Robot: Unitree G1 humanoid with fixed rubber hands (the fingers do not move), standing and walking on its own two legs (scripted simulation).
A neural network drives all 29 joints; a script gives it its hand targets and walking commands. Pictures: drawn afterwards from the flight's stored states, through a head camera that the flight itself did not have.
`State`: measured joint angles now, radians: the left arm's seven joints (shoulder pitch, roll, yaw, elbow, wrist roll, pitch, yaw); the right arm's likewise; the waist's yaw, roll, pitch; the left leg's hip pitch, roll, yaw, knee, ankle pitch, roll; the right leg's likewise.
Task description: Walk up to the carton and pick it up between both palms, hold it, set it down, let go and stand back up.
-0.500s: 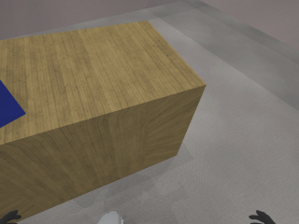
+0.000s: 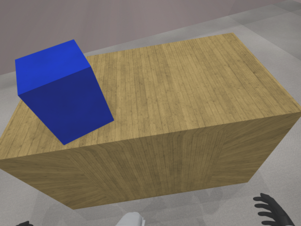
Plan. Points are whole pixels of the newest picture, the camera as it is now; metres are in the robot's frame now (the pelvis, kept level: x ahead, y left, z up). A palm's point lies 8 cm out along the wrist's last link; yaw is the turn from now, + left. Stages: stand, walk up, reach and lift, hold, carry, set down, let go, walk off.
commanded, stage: walk up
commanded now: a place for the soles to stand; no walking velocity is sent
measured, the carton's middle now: (68, 92) +0.52 +0.34 +0.06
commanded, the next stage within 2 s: none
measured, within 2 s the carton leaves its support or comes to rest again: neither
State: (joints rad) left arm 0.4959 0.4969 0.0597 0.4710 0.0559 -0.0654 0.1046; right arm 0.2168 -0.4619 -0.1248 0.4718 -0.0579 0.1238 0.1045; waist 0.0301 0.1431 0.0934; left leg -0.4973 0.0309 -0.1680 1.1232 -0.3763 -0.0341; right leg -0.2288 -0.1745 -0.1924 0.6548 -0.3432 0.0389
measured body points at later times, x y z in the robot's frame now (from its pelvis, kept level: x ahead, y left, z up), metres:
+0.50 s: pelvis +0.02 +0.12 -0.02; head +0.02 +0.10 +0.43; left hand +0.06 +0.48 -0.05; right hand +0.22 -0.18 -0.08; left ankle +0.03 +0.24 -0.68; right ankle +0.08 +0.02 -0.72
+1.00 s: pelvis +0.01 +0.28 -0.02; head +0.00 +0.28 +0.43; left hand -0.01 +0.62 -0.09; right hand +0.24 +0.03 -0.08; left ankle +0.01 +0.44 -0.72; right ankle +0.08 +0.20 -0.70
